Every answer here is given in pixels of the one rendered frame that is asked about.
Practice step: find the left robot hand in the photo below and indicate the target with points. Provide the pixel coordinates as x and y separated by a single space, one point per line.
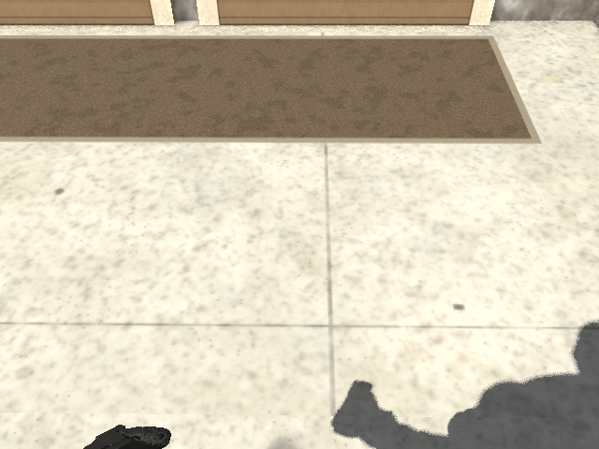
120 437

